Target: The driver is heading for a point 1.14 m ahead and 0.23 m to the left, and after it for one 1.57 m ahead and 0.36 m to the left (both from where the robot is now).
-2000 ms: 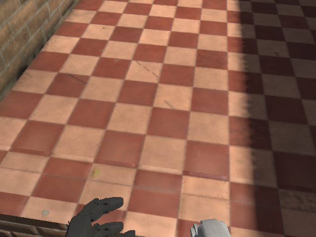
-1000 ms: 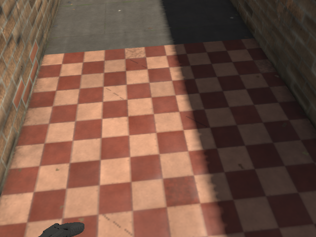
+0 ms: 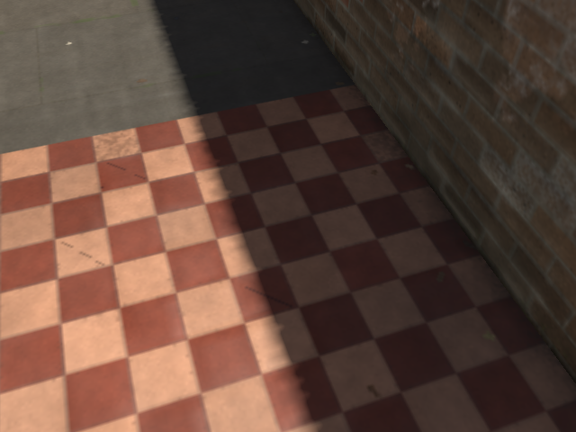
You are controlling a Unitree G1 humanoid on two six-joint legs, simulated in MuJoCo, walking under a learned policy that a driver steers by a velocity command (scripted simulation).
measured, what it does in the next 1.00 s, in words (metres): walks ahead: right foot, then left foot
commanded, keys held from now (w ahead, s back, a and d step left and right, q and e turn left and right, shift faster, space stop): w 1.00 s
